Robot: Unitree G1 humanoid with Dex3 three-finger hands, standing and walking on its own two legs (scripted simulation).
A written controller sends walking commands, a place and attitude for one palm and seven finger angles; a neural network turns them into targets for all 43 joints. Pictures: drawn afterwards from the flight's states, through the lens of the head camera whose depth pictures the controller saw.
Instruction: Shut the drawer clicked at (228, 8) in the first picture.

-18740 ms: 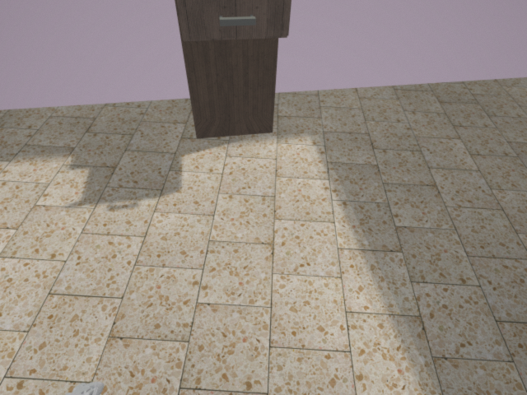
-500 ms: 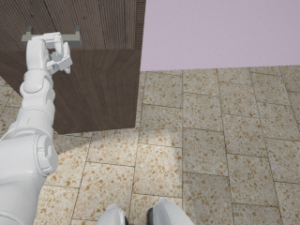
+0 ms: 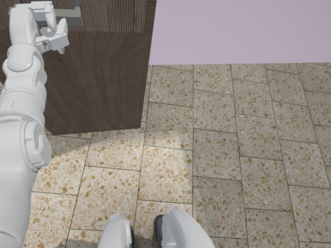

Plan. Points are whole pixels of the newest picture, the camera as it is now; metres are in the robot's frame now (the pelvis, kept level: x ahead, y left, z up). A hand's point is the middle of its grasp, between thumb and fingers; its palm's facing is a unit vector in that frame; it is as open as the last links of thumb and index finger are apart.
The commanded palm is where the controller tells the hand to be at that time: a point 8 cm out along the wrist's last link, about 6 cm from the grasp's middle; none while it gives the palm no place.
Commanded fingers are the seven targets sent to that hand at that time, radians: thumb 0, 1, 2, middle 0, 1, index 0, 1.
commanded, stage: pull the fist back off the drawer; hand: left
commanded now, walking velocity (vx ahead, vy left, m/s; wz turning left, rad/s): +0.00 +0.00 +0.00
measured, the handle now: (48, 10) +0.65 +0.17 +0.10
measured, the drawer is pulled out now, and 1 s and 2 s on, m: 0.00 0.00 0.00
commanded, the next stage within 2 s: draw the hand back to the body in 0.58 s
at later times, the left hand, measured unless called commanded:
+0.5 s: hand (67, 37) +0.57 +0.13 +0.09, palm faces +0.01 -1.00 -0.01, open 2.9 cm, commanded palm +0.53 +0.17 +0.10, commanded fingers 0.00 0.90 0.90 -1.40 -1.60 -1.40 -1.60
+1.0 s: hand (46, 59) +0.48 +0.16 +0.12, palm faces +0.02 -1.00 -0.03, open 3.3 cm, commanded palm +0.44 +0.21 +0.14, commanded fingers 0.00 0.90 0.90 -1.40 -1.60 -1.40 -1.60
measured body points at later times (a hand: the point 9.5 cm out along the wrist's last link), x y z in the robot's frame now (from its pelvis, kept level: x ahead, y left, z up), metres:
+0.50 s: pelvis +0.02 +0.00 +0.01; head +0.16 +0.02 +0.44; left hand +0.56 +0.19 +0.10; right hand -0.02 -0.26 -0.09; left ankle +0.03 +0.07 -0.66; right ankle +0.04 -0.11 -0.66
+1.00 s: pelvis +0.07 -0.01 +0.05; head +0.14 -0.01 +0.49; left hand +0.48 +0.21 +0.13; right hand +0.13 -0.27 -0.07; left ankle +0.03 +0.07 -0.66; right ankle +0.04 -0.11 -0.66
